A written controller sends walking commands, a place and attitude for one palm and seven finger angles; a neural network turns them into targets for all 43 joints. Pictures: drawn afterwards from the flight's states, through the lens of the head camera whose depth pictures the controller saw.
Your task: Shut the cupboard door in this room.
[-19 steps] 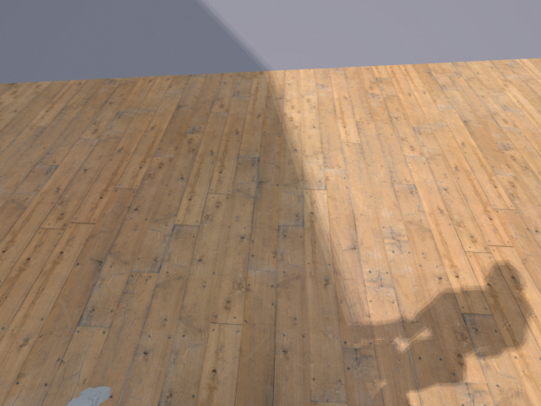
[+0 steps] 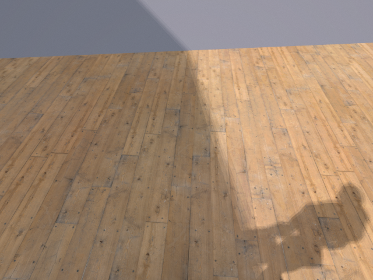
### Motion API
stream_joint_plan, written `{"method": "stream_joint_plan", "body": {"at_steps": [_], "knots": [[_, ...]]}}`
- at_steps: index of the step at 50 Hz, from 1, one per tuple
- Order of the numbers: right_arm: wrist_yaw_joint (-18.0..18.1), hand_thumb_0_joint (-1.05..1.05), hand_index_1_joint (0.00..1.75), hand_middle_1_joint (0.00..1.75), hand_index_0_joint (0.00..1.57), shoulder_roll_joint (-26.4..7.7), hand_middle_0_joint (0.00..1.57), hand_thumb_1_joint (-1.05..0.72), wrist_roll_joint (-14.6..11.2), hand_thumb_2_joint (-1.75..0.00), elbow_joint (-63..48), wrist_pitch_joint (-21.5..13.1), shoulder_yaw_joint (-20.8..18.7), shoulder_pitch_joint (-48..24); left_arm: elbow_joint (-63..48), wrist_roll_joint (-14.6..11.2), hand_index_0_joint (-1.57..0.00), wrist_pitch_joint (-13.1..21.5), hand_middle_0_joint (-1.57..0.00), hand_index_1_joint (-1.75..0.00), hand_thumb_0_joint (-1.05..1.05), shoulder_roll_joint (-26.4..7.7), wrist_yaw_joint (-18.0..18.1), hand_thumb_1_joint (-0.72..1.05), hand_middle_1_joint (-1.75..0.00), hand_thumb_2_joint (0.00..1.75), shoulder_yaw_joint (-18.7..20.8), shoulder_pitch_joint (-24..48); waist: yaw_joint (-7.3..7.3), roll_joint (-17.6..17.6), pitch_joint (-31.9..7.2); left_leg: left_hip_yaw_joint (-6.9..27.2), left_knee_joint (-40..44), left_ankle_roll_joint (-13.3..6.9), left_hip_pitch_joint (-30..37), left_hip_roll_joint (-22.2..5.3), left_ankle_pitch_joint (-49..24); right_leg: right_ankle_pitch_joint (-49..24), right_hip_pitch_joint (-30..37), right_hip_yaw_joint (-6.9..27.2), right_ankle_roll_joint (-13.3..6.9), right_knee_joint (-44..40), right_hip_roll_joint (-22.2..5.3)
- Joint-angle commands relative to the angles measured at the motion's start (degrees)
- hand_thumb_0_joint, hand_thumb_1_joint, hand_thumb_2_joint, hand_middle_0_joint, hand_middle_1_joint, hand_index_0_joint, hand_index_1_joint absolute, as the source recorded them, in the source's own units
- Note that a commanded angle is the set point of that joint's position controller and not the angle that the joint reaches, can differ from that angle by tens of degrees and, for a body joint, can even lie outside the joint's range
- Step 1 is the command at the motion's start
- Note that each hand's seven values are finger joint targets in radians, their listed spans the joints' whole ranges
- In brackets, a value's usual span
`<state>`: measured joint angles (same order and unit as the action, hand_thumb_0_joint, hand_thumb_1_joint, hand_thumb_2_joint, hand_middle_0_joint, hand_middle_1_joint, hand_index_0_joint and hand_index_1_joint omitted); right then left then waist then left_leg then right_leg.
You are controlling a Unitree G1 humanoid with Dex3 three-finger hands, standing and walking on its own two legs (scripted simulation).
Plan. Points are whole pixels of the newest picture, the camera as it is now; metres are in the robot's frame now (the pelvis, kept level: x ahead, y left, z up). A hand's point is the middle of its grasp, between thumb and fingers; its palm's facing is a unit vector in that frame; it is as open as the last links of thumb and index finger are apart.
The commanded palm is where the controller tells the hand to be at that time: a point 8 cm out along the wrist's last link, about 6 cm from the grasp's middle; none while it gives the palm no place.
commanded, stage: stand and wait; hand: left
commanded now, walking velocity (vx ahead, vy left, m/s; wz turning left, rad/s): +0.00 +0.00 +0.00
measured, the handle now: out of the picture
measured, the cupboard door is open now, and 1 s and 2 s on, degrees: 79 79 79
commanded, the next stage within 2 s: turn or walk to find it in 0.52 s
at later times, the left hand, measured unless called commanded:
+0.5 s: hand out of the picture +0.06 +0.24 -0.15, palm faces -0.05 -0.94 -0.33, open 7.4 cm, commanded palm none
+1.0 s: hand out of the picture +0.02 +0.22 -0.19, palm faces +0.07 -0.97 -0.23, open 7.4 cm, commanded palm none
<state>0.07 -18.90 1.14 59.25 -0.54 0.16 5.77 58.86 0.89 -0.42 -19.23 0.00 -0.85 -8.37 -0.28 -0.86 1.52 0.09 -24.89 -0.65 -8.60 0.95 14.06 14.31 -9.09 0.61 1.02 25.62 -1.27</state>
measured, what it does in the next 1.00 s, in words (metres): stands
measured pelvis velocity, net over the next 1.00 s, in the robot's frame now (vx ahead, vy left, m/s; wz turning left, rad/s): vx -0.03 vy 0.01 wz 0.10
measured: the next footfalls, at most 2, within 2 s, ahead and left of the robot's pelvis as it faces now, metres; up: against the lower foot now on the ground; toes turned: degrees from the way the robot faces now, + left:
right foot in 1.30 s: -0.02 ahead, -0.13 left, +0.00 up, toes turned +15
left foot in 1.74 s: -0.11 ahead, +0.09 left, +0.00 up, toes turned +32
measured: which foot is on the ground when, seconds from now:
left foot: down 0.00-1.00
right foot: down 0.00-0.94, up 0.96-1.00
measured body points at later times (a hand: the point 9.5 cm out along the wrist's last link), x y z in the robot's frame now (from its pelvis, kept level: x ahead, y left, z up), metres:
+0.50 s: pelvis -0.01 -0.01 +0.00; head -0.01 -0.01 +0.45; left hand +0.06 +0.29 -0.13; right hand +0.05 -0.31 -0.13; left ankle -0.01 +0.11 -0.74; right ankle +0.00 -0.13 -0.74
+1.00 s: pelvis -0.03 +0.01 -0.01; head +0.00 +0.04 +0.43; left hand +0.01 +0.27 -0.17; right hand +0.04 -0.23 -0.15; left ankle -0.01 +0.11 -0.74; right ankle -0.02 -0.13 -0.72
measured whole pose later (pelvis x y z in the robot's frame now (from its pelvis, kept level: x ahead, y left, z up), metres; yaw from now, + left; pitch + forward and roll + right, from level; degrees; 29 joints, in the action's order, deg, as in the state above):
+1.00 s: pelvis -0.03 +0.01 -0.01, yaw +6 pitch -1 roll +0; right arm -0.5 -11.0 1.3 56.9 2.0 -0.8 11.9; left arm 56.1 1.2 -3.9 -14.5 1.6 0.7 -10.5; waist 0.9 -3.0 4.1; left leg 4.3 -34.9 -1.9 -18.5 4.0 15.4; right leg 26.4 -20.4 -1.2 2.0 46.9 -2.6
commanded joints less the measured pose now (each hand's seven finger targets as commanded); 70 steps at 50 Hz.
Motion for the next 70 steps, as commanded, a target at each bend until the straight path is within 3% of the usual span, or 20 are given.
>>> {"method": "stream_joint_plan", "body": {"at_steps": [1,18,29,33,36,43,45,46,47,48,51,53,58,62,63,64,65,66,68,70], "knots": [[0.8,0.00,0.30,0.30,0.20,-12.2,0.20,-0.90,-0.5,-0.90,-3.3,-1.7,-3.0,-3.1,-3.4,-0.3,-0.20,1.7,-0.20,-0.30,0.00,-12.0,0.7,0.90,-0.30,0.90,2.9,3.4,0.31,1.3,-4.4,5.5,4.5,-1.7,1.0,-7.2,-11.8,-10.3,0.6,4.3,-2.6,-4.2,-5.5],[0.5,0.00,0.30,0.30,0.20,-12.7,0.20,-0.90,-0.5,-0.90,0.3,-1.3,-2.6,-1.8,-0.6,-0.3,-0.20,1.8,-0.20,-0.30,0.00,-12.5,0.5,0.90,-0.30,0.90,2.7,3.1,0.26,0.1,-1.2,6.2,7.2,-1.2,-0.8,-7.2,-3.5,-1.4,-1.5,6.3,-2.8,-8.1,-5.6],[0.4,0.00,0.30,0.30,0.20,-12.3,0.20,-0.90,-0.5,-0.90,0.4,-1.3,-2.6,-1.2,-0.7,-0.3,-0.20,1.7,-0.20,-0.30,0.00,-12.1,0.6,0.90,-0.30,0.90,3.0,3.1,0.14,1.2,-1.9,6.7,6.1,-1.2,-2.0,-7.3,-7.5,-4.9,-0.2,5.1,-2.5,-6.2,-5.9],[0.2,0.00,0.30,0.30,0.20,-6.3,0.20,-0.90,-0.4,-0.90,-0.1,0.1,-1.6,1.4,-0.8,-0.3,-0.20,0.2,-0.20,-0.30,0.00,-7.0,1.3,0.90,-0.30,0.90,2.3,-0.2,-0.06,0.2,-2.8,6.1,2.2,-0.4,-4.8,-6.6,-10.6,-7.5,0.0,3.8,-1.5,-3.2,-7.2],[0.0,0.00,0.30,0.30,0.20,-5.1,0.20,-0.90,-0.3,-0.90,-1.2,1.0,-1.8,2.7,-2.0,-0.2,-0.20,-0.5,-0.20,-0.30,0.00,-6.7,1.6,0.90,-0.30,0.90,2.6,-1.5,-0.17,-1.0,-2.4,6.1,-1.2,-0.1,-7.5,-5.5,-10.4,-7.5,-0.7,4.1,-1.9,-2.2,-8.6],[-0.1,0.00,0.30,0.30,0.20,-3.1,0.20,-0.90,-0.5,-0.90,-3.8,2.3,-3.3,6.7,-6.6,0.3,-0.20,-0.9,-0.20,-0.30,0.00,-7.8,2.2,0.90,-0.30,0.90,3.9,-0.3,1.47,-6.7,-2.6,2.5,-11.7,0.7,-7.9,-2.9,-1.3,-7.7,-6.3,5.2,-6.6,-1.2,-16.0],[-0.4,0.00,0.30,0.30,0.20,-3.5,0.20,-0.90,-0.2,-0.90,-4.0,2.1,-3.7,8.7,-8.0,0.4,-0.20,-1.3,-0.20,-0.30,0.00,-6.1,2.2,0.90,-0.30,0.90,4.0,1.0,2.39,-0.6,-2.2,7.7,-4.9,-0.8,-6.2,-5.3,-6.3,-1.1,-10.2,-0.2,-3.4,5.2,-11.2],[-0.4,0.00,0.30,0.30,0.20,-5.7,0.20,-0.90,0.2,-0.90,-4.8,1.8,-4.1,9.0,-8.7,0.1,-0.20,-1.5,-0.20,-0.30,0.00,-3.9,2.0,0.90,-0.30,0.90,3.7,1.2,2.69,8.9,-0.6,18.6,1.5,-3.9,-7.5,-9.9,-8.8,5.4,-12.9,-4.5,-0.1,13.7,-4.1],[0.0,0.00,0.30,0.30,0.20,-7.4,0.20,-0.90,0.3,-0.90,-5.1,1.5,-4.7,10.2,-9.6,0.0,-0.20,-1.5,-0.20,-0.30,0.00,-2.4,2.1,0.90,-0.30,0.90,3.6,2.2,3.35,16.0,0.4,30.6,9.2,-8.6,-8.0,-15.9,-12.1,15.7,-15.5,-5.0,1.4,24.4,0.6],[0.6,0.00,0.30,0.30,0.20,-7.7,0.20,-0.90,0.1,-0.90,-5.2,1.4,-5.0,10.5,-9.7,0.1,-0.20,-1.6,-0.20,-0.30,0.00,-2.6,2.3,0.90,-0.30,0.90,4.0,1.6,2.80,15.0,0.1,33.2,10.4,-11.1,-7.0,-16.8,-14.6,18.4,-17.0,-0.3,0.9,31.4,-0.2],[1.3,0.00,0.30,0.30,0.20,-5.9,0.20,-0.90,-0.1,-0.90,-6.5,1.2,-5.0,8.4,-8.7,0.1,-0.20,-1.3,-0.20,-0.30,0.00,-1.6,1.9,0.90,-0.30,0.90,4.3,-0.6,1.15,9.5,-3.8,27.4,6.3,-11.1,-2.5,-13.6,-16.2,14.5,-19.3,1.7,1.2,34.5,-1.2],[1.4,0.00,0.30,0.30,0.20,-5.2,0.20,-0.90,0.1,-0.90,-6.8,1.4,-5.3,8.6,-8.7,-0.2,-0.20,-1.2,-0.20,-0.30,0.00,0.3,1.7,0.90,-0.30,0.90,4.2,-1.1,1.35,9.2,-5.4,24.9,5.3,-10.4,-1.0,-11.5,-16.9,13.5,-17.7,0.7,1.7,30.9,-0.4],[1.3,0.00,0.30,0.30,0.20,-5.1,0.20,-0.90,0.4,-0.90,-6.6,2.1,-6.1,11.2,-9.8,-0.6,-0.20,-1.1,-0.20,-0.30,0.00,2.1,1.7,0.90,-0.30,0.90,4.2,-1.0,2.59,9.6,-6.4,27.5,5.2,-10.0,0.6,-10.3,-17.6,13.4,-13.5,-0.1,1.8,19.6,1.8],[0.7,0.00,0.30,0.30,0.20,-4.7,0.20,-0.90,0.1,-0.90,-8.1,2.7,-6.6,8.6,-8.6,-0.7,-0.20,-0.9,-0.20,-0.30,0.00,1.2,2.0,0.90,-0.30,0.90,4.8,-7.3,-0.09,9.7,-6.6,25.8,3.6,-6.0,-7.5,-6.2,-9.7,4.0,-0.3,-1.5,1.3,2.1,2.8],[0.4,0.00,0.30,0.30,0.20,-3.5,0.20,-0.90,-0.2,-0.90,-8.6,2.9,-6.5,8.2,-8.1,-0.6,-0.20,-0.7,-0.20,-0.30,0.00,-0.4,2.2,0.90,-0.30,0.90,5.2,-9.3,-0.87,6.8,-6.4,23.2,1.7,-3.5,-13.9,-4.0,-3.0,0.8,6.9,-0.6,0.6,-4.3,0.8],[0.1,0.00,0.30,0.30,0.20,-0.6,0.20,-0.90,-0.6,-0.90,-9.4,3.2,-6.3,8.2,-8.2,0.3,-0.20,-0.4,-0.20,-0.30,0.00,-4.4,2.5,0.90,-0.30,0.90,6.2,-10.4,-1.64,-4.1,-5.3,15.5,-9.2,0.0,-24.5,1.1,8.4,8.1,12.7,9.7,-2.8,-9.9,-10.3],[0.3,0.00,0.30,0.30,0.20,1.2,0.20,-0.90,-0.1,-0.90,-10.8,3.1,-6.2,7.1,-9.6,0.9,-0.20,-0.3,-0.20,-0.30,0.00,-8.1,2.6,0.90,-0.30,0.90,6.6,-8.1,-2.07,-16.4,-0.7,5.4,-25.6,3.2,-31.5,6.3,15.5,10.9,6.2,25.2,-8.6,-14.9,-24.2],[0.2,0.00,0.30,0.30,0.20,-2.0,0.20,-0.90,0.5,-0.90,-10.6,3.2,-7.0,6.0,-11.1,0.3,-0.20,-0.6,-0.20,-0.30,0.00,-7.1,2.9,0.90,-0.30,0.90,6.1,-4.5,-0.98,-9.0,0.6,7.7,-34.0,2.2,-26.6,2.4,15.2,7.9,-4.1,20.9,-10.1,-14.3,-25.5],[-0.5,0.00,0.30,0.30,0.20,-0.7,0.20,-0.90,0.3,-0.90,-8.1,3.9,-6.8,7.6,-11.6,0.2,-0.20,0.4,-0.20,-0.30,0.00,-3.5,2.7,0.90,-0.30,0.90,5.5,-0.3,1.65,-8.4,3.9,6.3,-41.2,2.3,-24.3,0.8,9.2,1.5,-8.4,13.0,-8.2,-12.9,-17.7],[-0.9,0.00,0.30,0.30,0.20,0.1,0.20,-0.90,0.1,-0.90,-6.6,4.0,-6.5,10.4,-11.5,0.2,-0.20,0.8,-0.20,-0.30,0.00,-1.8,2.2,0.90,-0.30,0.90,4.7,-0.3,2.89,-7.5,3.8,3.7,-45.4,3.2,-24.2,0.4,4.4,-5.9,-6.4,4.9,-7.4,-10.1,-13.9]]}}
